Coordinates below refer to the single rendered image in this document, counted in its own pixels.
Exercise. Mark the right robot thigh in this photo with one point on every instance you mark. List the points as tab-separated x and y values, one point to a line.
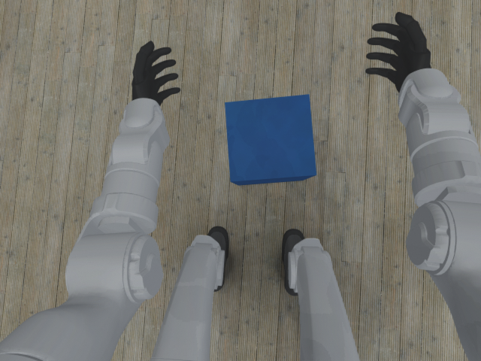
325	332

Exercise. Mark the robot right hand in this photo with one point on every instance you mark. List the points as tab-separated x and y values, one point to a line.
411	49

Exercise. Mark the right robot forearm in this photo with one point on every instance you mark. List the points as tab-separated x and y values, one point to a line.
440	138

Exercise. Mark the carton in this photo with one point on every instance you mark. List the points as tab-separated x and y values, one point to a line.
270	140

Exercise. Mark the left robot upper arm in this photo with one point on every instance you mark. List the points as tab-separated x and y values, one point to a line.
108	278

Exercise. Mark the left robot forearm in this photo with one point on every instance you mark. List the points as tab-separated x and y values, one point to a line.
128	197

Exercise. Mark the robot left hand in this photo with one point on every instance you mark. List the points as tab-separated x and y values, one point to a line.
144	84

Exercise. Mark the robot left foot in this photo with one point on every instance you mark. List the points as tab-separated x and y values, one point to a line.
219	234

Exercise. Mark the right robot upper arm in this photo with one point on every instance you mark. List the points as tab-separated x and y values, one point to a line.
445	240

